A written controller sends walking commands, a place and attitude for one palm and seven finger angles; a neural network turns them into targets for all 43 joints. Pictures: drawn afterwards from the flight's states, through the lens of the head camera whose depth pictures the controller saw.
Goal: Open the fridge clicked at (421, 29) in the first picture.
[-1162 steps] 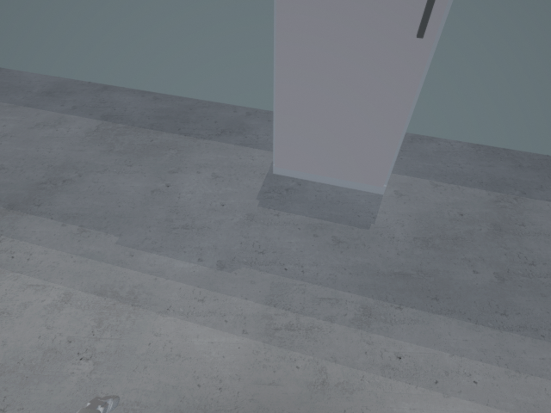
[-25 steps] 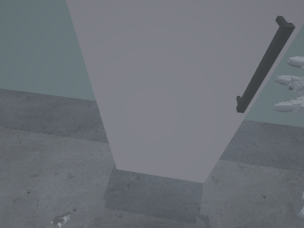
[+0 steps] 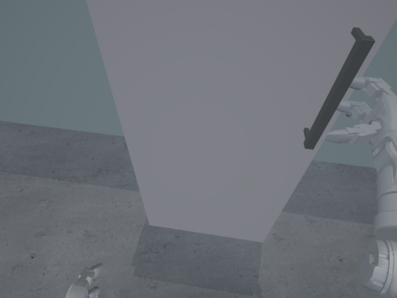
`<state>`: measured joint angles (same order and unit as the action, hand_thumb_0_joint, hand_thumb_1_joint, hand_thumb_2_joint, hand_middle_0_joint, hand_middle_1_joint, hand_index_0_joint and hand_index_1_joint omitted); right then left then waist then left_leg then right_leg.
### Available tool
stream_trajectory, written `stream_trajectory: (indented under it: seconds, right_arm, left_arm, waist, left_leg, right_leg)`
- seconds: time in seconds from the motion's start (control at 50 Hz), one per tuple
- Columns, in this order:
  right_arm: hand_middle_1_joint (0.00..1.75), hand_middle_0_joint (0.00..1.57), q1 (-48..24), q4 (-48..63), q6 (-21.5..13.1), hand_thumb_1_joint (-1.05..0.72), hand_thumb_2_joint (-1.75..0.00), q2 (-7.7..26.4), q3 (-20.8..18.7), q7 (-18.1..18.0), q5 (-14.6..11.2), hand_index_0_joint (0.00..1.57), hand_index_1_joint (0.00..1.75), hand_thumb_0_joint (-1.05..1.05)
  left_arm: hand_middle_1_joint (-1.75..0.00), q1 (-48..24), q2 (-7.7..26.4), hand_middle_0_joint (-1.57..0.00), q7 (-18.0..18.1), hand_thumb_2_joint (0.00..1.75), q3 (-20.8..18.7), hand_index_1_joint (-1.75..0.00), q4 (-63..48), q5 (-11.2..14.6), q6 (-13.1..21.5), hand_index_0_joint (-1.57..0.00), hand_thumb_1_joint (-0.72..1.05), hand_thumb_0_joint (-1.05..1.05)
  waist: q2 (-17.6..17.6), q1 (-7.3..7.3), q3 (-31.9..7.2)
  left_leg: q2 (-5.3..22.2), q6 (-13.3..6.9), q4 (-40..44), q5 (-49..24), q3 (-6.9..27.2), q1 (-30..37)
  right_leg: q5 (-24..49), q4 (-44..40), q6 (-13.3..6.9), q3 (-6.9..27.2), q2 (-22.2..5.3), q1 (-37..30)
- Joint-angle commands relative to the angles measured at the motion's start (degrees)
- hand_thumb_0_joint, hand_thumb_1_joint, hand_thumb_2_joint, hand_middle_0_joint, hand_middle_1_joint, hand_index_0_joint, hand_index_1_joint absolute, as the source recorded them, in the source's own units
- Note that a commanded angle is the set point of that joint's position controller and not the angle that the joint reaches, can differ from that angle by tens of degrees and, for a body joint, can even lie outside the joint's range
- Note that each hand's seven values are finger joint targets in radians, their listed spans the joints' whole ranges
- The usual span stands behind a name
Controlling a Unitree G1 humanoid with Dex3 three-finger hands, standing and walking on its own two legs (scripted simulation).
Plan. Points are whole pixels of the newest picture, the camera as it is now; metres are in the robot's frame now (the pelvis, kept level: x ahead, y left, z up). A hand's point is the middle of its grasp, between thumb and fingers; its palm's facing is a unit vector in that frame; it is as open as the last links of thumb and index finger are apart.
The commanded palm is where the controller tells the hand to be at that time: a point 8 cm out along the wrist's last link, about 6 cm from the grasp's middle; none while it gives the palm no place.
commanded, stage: feel for the door with the fingertips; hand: right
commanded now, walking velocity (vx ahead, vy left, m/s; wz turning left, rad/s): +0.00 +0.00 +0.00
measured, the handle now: (329, 96) +0.49 -0.22 +0.19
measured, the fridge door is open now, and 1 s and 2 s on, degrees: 0 0 0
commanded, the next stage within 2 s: slide the fingers in behind the handle in 0.36 s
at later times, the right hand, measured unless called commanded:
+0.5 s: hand (349, 108) +0.45 -0.24 +0.19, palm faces +0.08 +1.00 +0.01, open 13.8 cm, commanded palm +0.42 -0.29 +0.19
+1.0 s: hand (355, 115) +0.42 -0.24 +0.20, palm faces +0.05 +1.00 +0.02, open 14.0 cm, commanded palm +0.40 -0.28 +0.19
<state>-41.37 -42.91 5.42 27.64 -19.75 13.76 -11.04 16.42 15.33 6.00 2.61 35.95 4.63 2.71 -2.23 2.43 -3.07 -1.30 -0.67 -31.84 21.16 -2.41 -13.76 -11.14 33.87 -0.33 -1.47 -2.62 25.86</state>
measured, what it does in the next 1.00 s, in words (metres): stands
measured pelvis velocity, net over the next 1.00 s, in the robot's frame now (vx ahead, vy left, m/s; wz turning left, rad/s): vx -0.01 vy -0.01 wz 0.00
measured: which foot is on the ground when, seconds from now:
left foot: down 0.00-1.00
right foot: down 0.00-1.00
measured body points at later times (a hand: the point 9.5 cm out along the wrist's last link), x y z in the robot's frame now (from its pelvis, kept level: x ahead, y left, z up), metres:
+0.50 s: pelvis +0.00 +0.00 +0.00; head +0.02 +0.00 +0.45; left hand +0.06 +0.28 -0.11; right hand +0.44 -0.29 +0.19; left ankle -0.05 +0.11 -0.73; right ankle +0.07 -0.12 -0.73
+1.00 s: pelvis -0.01 -0.01 +0.00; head +0.00 -0.02 +0.45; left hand +0.10 +0.25 -0.10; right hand +0.41 -0.30 +0.20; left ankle -0.05 +0.11 -0.73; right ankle +0.07 -0.12 -0.73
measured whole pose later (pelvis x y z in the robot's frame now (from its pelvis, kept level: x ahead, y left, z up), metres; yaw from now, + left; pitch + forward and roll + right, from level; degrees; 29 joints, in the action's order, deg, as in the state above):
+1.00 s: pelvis -0.01 -0.01 +0.00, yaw +0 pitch +3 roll +2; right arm -43.1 -44.7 3.0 27.5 -18.2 15.3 -12.1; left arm 17.7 15.9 5.9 1.9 36.8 5.0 2.8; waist -1.8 2.0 -3.1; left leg -1.0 0.1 -32.2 20.8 -2.5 -14.4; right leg -11.2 35.1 -1.1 -1.3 -2.3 27.0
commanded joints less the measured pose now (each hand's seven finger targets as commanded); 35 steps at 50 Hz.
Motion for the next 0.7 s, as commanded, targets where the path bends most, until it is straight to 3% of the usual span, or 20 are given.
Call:
stream_trajectory:
  seconds: [0.0,0.02,0.04,0.06,0.14,0.18,0.22,0.24,0.28,0.3,0.34,0.38,0.44,0.46,0.5,0.52,0.54,0.58,0.68]
  right_arm:
    - [1.20,0.30,-30.6,9.4,-4.2,0.50,-0.30,16.1,-2.2,-0.1,-0.6,0.30,1.20,0.00]
    - [1.20,0.30,-31.2,8.4,-4.3,0.50,-0.30,16.2,-2.0,0.2,-0.5,0.30,1.20,0.00]
    - [1.20,0.30,-30.5,7.5,-4.8,0.50,-0.30,16.6,-2.2,0.4,-0.8,0.30,1.20,0.00]
    - [1.20,0.30,-30.3,7.4,-5.0,0.50,-0.30,17.4,-2.9,0.6,-0.8,0.30,1.20,0.00]
    - [1.20,0.30,-32.7,4.8,-6.1,0.50,-0.30,17.1,-1.6,1.5,-0.7,0.30,1.20,0.00]
    - [1.20,0.30,-32.7,2.9,-6.5,0.50,-0.30,18.5,-2.7,1.7,-0.3,0.30,1.20,0.00]
    - [1.20,0.30,-33.6,3.0,-7.1,0.50,-0.30,18.6,-2.9,1.9,-0.4,0.30,1.20,0.00]
    - [1.20,0.30,-33.7,3.8,-7.9,0.50,-0.30,19.3,-3.3,2.0,-0.7,0.30,1.20,0.00]
    - [1.20,0.30,-33.9,4.1,-8.6,0.50,-0.30,21.9,-5.4,2.0,-0.2,0.30,1.20,0.00]
    - [1.20,0.30,-34.1,4.7,-8.9,0.50,-0.30,19.9,-3.9,2.3,-0.2,0.30,1.20,0.00]
    - [1.20,0.30,-33.0,3.7,-9.1,0.50,-0.30,19.6,-3.9,2.5,-0.8,0.30,1.20,0.00]
    - [1.20,0.30,-34.3,2.3,-9.1,0.50,-0.30,22.2,-5.7,2.6,-0.4,0.30,1.20,0.00]
    - [1.20,0.30,-34.3,4.2,-9.7,0.50,-0.30,22.6,-5.8,2.9,-0.5,0.30,1.20,0.00]
    - [1.20,0.30,-34.5,4.9,-9.6,0.50,-0.30,22.9,-6.3,2.9,-0.3,0.30,1.20,0.00]
    - [1.20,0.30,-32.6,3.6,-9.3,0.50,-0.30,22.5,-6.3,2.9,-0.2,0.30,1.20,0.00]
    - [1.20,0.30,-32.0,4.4,-9.3,0.50,-0.30,20.7,-5.1,3.0,-0.4,0.30,1.20,0.00]
    - [1.20,0.30,-30.7,5.2,-9.5,0.50,-0.30,20.9,-5.5,2.9,-0.8,0.30,1.20,0.00]
    - [1.20,0.30,-29.6,5.8,-9.0,0.50,-0.30,20.6,-5.4,2.9,-0.7,0.30,1.20,0.00]
    - [1.20,0.30,-25.7,4.7,-6.7,0.50,-0.30,21.5,-6.6,3.2,-1.1,0.30,1.20,0.00]
  left_arm:
    - [-0.30,0.6,9.3,-0.20,0.7,0.90,-3.7,-0.30,-5.4,-0.1,1.8,-0.20,0.90,0.00]
    - [-0.30,0.7,9.3,-0.20,0.8,0.90,-3.7,-0.30,-5.3,-0.1,1.9,-0.20,0.90,0.00]
    - [-0.30,1.3,9.4,-0.20,0.8,0.90,-3.8,-0.30,-5.1,-0.1,1.8,-0.20,0.90,0.00]
    - [-0.30,1.0,9.5,-0.20,0.7,0.90,-3.8,-0.30,-5.1,-0.1,1.8,-0.20,0.90,0.00]
    - [-0.30,2.3,9.6,-0.20,0.8,0.90,-3.9,-0.30,-4.7,0.0,1.5,-0.20,0.90,0.00]
    - [-0.30,2.5,9.8,-0.20,0.7,0.90,-4.1,-0.30,-4.2,0.0,1.3,-0.20,0.90,0.00]
    - [-0.30,3.0,9.9,-0.20,0.7,0.90,-4.2,-0.30,-4.3,-0.1,1.4,-0.20,0.90,0.00]
    - [-0.30,3.7,10.0,-0.20,0.7,0.90,-4.4,-0.30,-4.1,-0.2,1.3,-0.20,0.90,0.00]
    - [-0.30,3.8,10.3,-0.20,0.6,0.90,-4.5,-0.30,-4.0,-0.2,1.2,-0.20,0.90,0.00]
    - [-0.30,3.7,10.0,-0.20,0.6,0.90,-4.5,-0.30,-4.1,-0.2,1.2,-0.20,0.90,0.00]
    - [-0.30,4.3,10.0,-0.20,0.6,0.90,-4.6,-0.30,-3.9,-0.3,1.3,-0.20,0.90,0.00]
    - [-0.30,4.4,10.4,-0.20,0.6,0.90,-4.6,-0.30,-3.4,-0.2,1.1,-0.20,0.90,0.00]
    - [-0.30,4.7,10.4,-0.20,0.6,0.90,-4.7,-0.30,-3.8,-0.2,1.1,-0.20,0.90,0.00]
    - [-0.30,4.4,10.3,-0.20,0.4,0.90,-4.7,-0.30,-3.8,-0.2,1.2,-0.20,0.90,0.00]
    - [-0.30,4.5,10.2,-0.20,0.3,0.90,-4.6,-0.30,-4.1,-0.2,1.2,-0.20,0.90,0.00]
    - [-0.30,4.1,10.0,-0.20,0.1,0.90,-4.5,-0.30,-4.5,-0.2,1.3,-0.20,0.90,0.00]
    - [-0.30,4.5,10.0,-0.20,0.2,0.90,-4.7,-0.30,-4.8,-0.2,1.3,-0.20,0.90,0.00]
    - [-0.30,3.5,10.1,-0.20,0.1,0.90,-4.7,-0.30,-5.2,0.0,1.4,-0.20,0.90,0.00]
    - [-0.30,2.8,10.2,-0.20,0.1,0.90,-4.5,-0.30,-6.0,0.3,1.0,-0.20,0.90,0.00]
  waist:
    - [-0.5,1.61,-15.0]
    - [-1.2,1.62,-15.2]
    - [0.6,1.79,-15.3]
    - [-0.5,1.11,-16.2]
    - [-1.0,2.10,-15.3]
    - [-1.4,1.80,-15.4]
    - [-1.5,1.74,-16.6]
    - [0.3,2.06,-17.6]
    - [-1.6,1.40,-19.5]
    - [-3.1,1.55,-19.3]
    - [-0.8,2.05,-17.9]
    - [-0.9,1.93,-16.7]
    - [-1.9,1.78,-18.6]
    - [-4.6,1.29,-20.0]
    - [-3.7,1.34,-18.2]
    - [-5.3,1.16,-18.0]
    - [-2.3,1.27,-18.4]
    - [-2.9,0.90,-18.5]
    - [-0.1,0.39,-15.9]
  left_leg:
    - [-0.6,0.1,6.3,-15.5,1.0,-9.5]
    - [-0.5,0.1,6.3,-14.8,1.0,-9.8]
    - [-0.5,0.2,6.6,-15.6,1.1,-8.8]
    - [-0.4,0.2,6.2,-16.8,1.5,-8.5]
    - [-0.3,0.2,6.2,-16.7,1.4,-8.9]
    - [-0.3,0.2,6.0,-17.2,1.7,-9.3]
    - [-0.4,0.2,5.7,-17.8,1.6,-9.2]
    - [-0.4,0.4,5.6,-19.2,1.6,-7.9]
    - [-0.4,0.2,5.0,-20.0,1.7,-7.6]
    - [-0.5,0.2,5.0,-20.3,1.7,-8.3]
    - [-0.6,0.4,5.4,-19.8,1.5,-8.4]
    - [-0.6,0.4,5.3,-19.3,1.7,-8.8]
    - [-0.6,0.3,5.1,-20.2,1.7,-7.8]
    - [-0.7,0.2,4.8,-21.2,1.9,-8.2]
    - [-0.9,0.1,5.0,-19.1,1.4,-9.3]
    - [-1.0,0.0,5.0,-18.7,1.3,-9.6]
    - [-1.0,0.0,5.1,-19.0,1.0,-8.5]
    - [-1.0,0.1,5.0,-18.6,1.2,-8.9]
    - [-0.9,0.4,5.3,-18.5,1.3,-8.2]
  right_leg:
    - [6.8,-2.2,-2.4,3.0,1.2,-20.6]
    - [6.2,-2.2,-2.3,2.9,1.3,-20.5]
    - [6.7,-1.8,-2.7,2.7,1.4,-20.0]
    - [7.2,-1.8,-2.6,2.6,1.4,-19.9]
    - [7.2,-1.3,-2.7,2.4,1.5,-19.1]
    - [7.3,-1.3,-2.6,2.4,1.5,-18.8]
    - [8.1,-1.2,-2.6,2.5,1.5,-19.5]
    - [9.1,-0.7,-2.9,2.2,1.4,-19.3]
    - [10.1,-0.7,-2.7,2.4,1.4,-20.0]
    - [10.5,-0.6,-2.6,2.3,1.5,-20.7]
    - [10.0,-0.3,-3.0,1.9,1.4,-19.7]
    - [8.9,-0.8,-2.9,2.2,1.4,-18.4]
    - [10.1,-0.2,-3.0,1.8,1.4,-19.3]
    - [11.0,-0.1,-2.8,2.0,1.5,-20.5]
    - [10.0,-0.5,-2.6,2.3,1.2,-20.2]
    - [9.9,-0.6,-2.5,2.2,1.3,-20.5]
    - [10.3,-0.4,-2.8,2.0,1.2,-20.4]
    - [9.6,-0.8,-2.6,2.2,1.2,-20.3]
    - [8.2,-1.3,-2.9,1.5,1.3,-17.8]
